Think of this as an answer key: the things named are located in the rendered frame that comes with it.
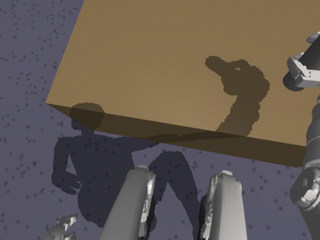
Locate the left robot foot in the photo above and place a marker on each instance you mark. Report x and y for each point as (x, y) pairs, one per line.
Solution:
(149, 220)

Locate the can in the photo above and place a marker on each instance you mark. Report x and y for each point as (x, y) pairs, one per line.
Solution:
(310, 59)

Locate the right robot foot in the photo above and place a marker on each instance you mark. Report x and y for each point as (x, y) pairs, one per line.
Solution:
(201, 218)

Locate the right robot arm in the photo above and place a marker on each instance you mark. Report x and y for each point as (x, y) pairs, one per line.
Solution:
(305, 192)

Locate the left robot hand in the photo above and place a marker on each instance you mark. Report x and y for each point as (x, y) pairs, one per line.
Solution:
(58, 232)

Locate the right robot hand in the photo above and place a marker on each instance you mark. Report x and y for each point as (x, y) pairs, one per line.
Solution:
(308, 78)

